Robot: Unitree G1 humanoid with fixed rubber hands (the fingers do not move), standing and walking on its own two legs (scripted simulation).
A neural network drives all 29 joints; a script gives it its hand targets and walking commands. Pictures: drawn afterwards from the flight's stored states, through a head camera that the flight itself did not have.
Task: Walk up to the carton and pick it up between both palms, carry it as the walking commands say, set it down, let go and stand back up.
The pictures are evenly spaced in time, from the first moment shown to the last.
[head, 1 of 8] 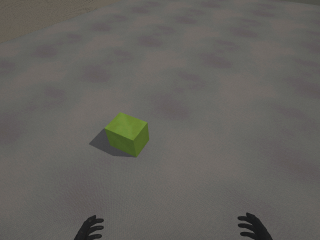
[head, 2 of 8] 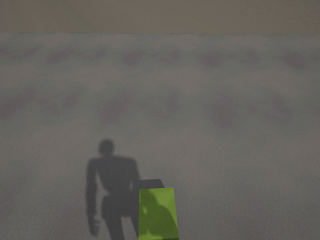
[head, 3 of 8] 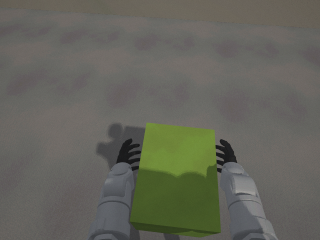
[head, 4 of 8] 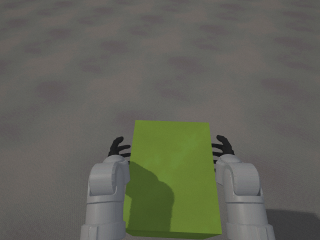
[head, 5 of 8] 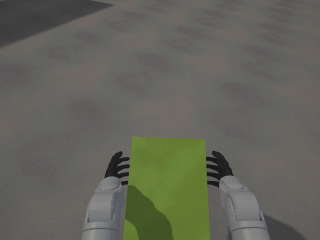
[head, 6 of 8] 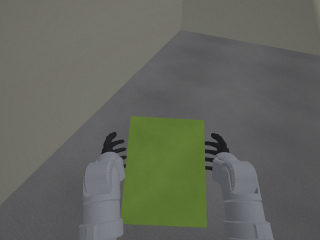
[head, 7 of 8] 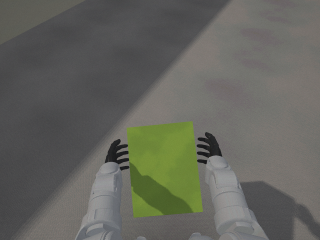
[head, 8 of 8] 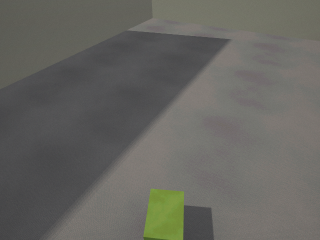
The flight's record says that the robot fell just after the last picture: no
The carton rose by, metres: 0.67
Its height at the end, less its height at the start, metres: +0.00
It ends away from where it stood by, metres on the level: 7.89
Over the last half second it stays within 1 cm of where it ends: yes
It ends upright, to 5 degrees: yes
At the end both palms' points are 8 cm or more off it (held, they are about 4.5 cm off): yes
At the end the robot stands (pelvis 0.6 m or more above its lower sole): yes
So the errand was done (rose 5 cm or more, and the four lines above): yes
